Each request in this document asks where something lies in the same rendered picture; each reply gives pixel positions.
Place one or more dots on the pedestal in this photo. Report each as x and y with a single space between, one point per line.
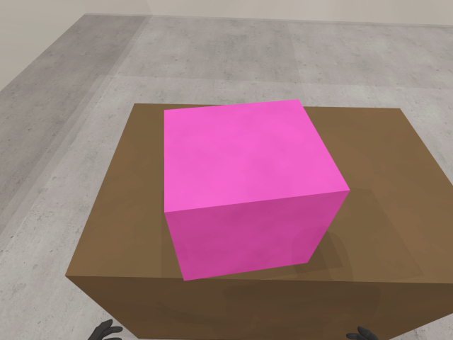
385 263

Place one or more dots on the left robot hand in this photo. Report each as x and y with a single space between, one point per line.
104 329

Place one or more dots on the carton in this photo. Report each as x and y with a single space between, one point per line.
247 187

